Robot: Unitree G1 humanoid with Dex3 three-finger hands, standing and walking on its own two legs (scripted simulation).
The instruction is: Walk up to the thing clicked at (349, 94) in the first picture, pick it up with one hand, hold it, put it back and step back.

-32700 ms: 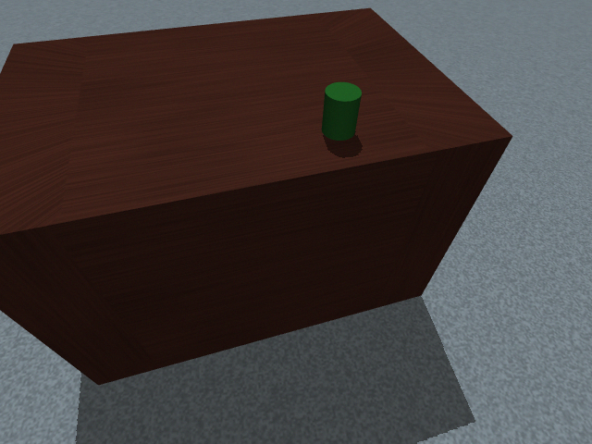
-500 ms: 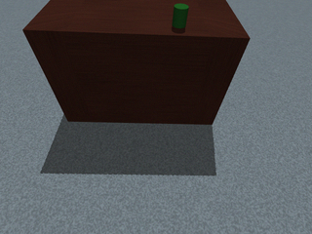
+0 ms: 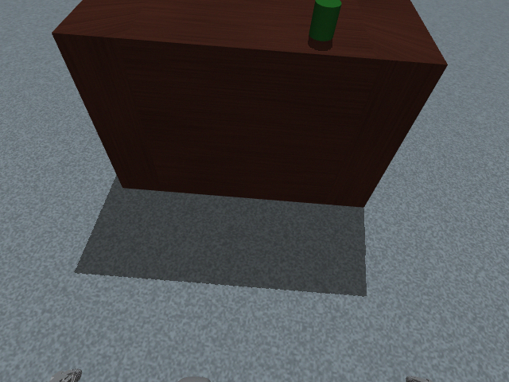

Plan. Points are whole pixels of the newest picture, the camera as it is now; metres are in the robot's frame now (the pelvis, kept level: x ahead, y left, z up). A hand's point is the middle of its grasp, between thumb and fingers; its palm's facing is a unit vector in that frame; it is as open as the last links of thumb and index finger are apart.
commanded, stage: step back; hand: right
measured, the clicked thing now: (324, 19) +1.09 -0.15 +0.04
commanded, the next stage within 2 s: stand in 0.08 s
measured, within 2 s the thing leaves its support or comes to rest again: neither
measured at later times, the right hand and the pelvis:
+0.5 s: hand out of the picture +0.09 -0.25 -0.13, palm faces +0.00 +0.94 -0.33, open 7.4 cm; pelvis +0.00 +0.00 +0.02, yaw +0 degrees
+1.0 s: hand out of the picture +0.06 -0.25 -0.14, palm faces +0.00 +0.94 -0.33, open 7.4 cm; pelvis +0.00 +0.00 +0.02, yaw -1 degrees
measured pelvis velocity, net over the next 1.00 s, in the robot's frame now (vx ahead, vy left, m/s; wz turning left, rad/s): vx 0.00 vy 0.00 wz -0.01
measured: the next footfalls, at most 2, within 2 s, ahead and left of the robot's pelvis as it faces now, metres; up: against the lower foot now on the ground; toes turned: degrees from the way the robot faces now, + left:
none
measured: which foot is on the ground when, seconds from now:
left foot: down 0.00-1.00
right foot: down 0.00-1.00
